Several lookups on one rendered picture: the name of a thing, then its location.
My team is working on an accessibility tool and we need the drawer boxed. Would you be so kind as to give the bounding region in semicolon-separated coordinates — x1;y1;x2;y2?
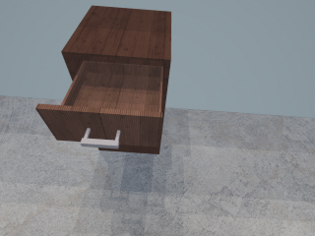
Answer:
35;60;163;148

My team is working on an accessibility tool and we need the handle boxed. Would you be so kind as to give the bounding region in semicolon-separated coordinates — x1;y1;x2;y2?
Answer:
80;128;121;149

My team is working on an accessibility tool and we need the cabinet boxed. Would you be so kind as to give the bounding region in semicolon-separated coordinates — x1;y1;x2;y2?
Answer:
61;5;171;154

